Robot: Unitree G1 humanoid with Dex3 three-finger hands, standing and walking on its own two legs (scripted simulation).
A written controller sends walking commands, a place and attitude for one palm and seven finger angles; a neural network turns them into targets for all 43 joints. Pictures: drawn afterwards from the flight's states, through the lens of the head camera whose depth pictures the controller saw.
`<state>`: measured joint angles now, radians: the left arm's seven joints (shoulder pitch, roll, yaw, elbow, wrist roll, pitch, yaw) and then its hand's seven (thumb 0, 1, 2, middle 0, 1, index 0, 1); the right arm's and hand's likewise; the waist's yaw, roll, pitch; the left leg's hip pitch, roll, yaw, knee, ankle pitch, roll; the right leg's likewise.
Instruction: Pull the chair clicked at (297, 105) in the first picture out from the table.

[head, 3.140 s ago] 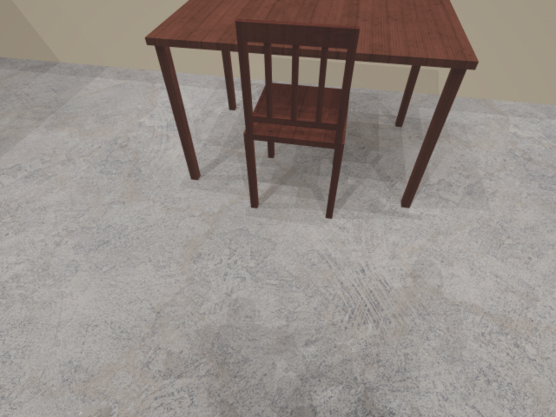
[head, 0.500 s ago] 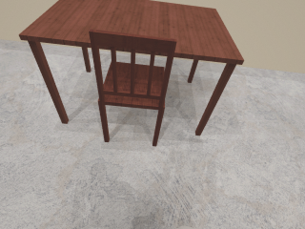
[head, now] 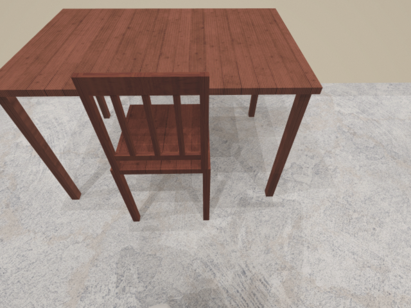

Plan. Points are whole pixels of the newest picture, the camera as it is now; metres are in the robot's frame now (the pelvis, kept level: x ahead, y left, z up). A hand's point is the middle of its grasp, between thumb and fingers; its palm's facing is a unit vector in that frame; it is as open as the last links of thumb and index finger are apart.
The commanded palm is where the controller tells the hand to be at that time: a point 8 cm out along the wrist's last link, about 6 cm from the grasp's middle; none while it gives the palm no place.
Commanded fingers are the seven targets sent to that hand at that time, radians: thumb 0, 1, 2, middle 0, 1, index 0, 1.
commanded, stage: take the last steps up to it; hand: left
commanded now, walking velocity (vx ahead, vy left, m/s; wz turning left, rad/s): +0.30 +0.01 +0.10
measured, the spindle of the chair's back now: (152, 126) +0.68 +0.20 -0.10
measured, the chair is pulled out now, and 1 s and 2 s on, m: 0.00 0.00 0.00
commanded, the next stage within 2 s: come to a stop and stand still in 0.50 s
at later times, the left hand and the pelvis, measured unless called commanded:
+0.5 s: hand out of the picture +0.14 +0.22 -0.17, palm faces +0.09 -0.98 -0.15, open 7.4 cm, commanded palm none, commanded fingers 0.00 0.90 0.90 -0.20 -0.30 -0.20 -0.30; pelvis +0.14 +0.05 +0.01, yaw +1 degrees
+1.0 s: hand (126, 267) +0.25 +0.21 -0.16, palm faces +0.11 -0.97 -0.22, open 7.3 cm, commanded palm none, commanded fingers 0.00 0.90 0.90 -0.20 -0.30 -0.20 -0.30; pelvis +0.19 +0.02 +0.00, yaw +3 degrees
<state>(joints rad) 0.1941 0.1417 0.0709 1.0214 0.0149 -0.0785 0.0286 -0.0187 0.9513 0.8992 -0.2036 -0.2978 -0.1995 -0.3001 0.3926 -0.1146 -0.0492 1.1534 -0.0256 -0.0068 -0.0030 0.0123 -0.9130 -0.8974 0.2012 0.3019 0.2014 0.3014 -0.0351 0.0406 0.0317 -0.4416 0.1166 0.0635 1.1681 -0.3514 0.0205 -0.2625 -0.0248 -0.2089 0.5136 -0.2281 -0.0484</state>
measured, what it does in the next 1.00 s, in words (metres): walks ahead: left foot, then right foot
